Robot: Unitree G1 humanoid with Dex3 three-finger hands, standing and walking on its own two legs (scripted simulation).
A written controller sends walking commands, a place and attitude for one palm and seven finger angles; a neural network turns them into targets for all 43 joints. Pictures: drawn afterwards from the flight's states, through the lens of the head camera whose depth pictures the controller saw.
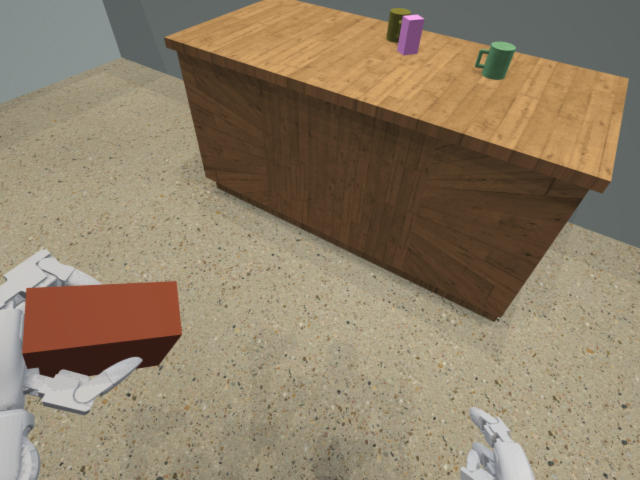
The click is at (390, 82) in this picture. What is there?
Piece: table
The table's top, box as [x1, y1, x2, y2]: [164, 0, 628, 192]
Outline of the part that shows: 164,37 166,47 599,192 602,192 611,178 628,78 514,52 505,77 501,80 493,80 486,78 481,74 482,68 477,68 474,66 479,49 489,49 490,46 422,30 418,52 416,54 402,55 396,50 397,43 390,42 385,38 388,22 296,0 262,0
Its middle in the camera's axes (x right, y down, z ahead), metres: +0.22 -0.61 +1.33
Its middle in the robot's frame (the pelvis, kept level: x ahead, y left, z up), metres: +1.41 -0.14 -0.06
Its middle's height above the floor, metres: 0.71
